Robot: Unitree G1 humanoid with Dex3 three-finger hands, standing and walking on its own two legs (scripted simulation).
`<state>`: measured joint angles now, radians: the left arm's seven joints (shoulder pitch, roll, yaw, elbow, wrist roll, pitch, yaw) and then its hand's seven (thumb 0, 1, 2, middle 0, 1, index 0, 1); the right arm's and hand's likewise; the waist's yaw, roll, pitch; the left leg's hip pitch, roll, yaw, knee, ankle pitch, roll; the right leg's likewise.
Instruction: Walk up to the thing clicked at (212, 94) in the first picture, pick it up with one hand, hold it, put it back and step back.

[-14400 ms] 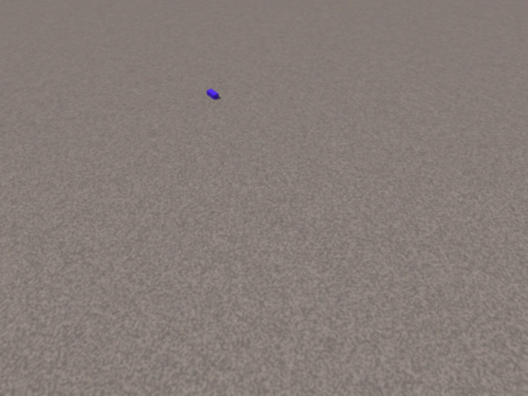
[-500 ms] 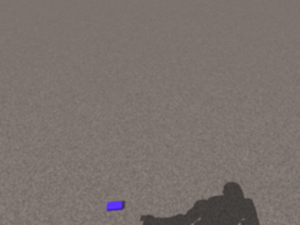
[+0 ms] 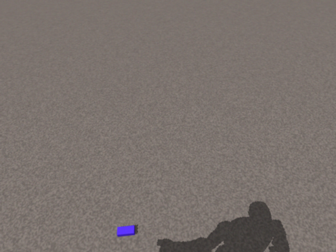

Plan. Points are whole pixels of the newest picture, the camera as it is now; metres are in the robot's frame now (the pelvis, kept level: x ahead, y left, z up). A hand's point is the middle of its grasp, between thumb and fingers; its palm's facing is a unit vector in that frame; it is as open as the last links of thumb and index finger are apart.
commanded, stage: stand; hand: left
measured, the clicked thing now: (126, 231) +0.43 +0.26 -0.77
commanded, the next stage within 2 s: walk up in 0.94 s
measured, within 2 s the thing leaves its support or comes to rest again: neither
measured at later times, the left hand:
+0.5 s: hand out of the picture +0.08 +0.25 -0.15, palm faces -0.04 -0.94 -0.35, open 7.4 cm
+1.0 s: hand out of the picture +0.09 +0.25 -0.16, palm faces -0.01 -0.94 -0.35, open 7.4 cm
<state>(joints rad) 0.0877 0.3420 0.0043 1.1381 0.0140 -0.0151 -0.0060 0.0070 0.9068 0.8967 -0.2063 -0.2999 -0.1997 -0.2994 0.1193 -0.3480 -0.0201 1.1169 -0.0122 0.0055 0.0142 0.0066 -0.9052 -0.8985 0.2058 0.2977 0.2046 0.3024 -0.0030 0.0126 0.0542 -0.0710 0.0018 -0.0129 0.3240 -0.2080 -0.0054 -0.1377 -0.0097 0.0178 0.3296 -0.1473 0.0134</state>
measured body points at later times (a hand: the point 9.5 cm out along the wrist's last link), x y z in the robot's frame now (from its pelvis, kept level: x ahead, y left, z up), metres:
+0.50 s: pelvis +0.01 -0.01 +0.00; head +0.02 -0.01 +0.45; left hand +0.08 +0.30 -0.13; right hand +0.08 -0.31 -0.13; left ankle -0.02 +0.12 -0.75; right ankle +0.02 -0.13 -0.75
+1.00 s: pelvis +0.00 -0.01 +0.00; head +0.03 -0.01 +0.45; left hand +0.09 +0.30 -0.13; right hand +0.08 -0.31 -0.14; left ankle -0.02 +0.12 -0.75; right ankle +0.02 -0.13 -0.75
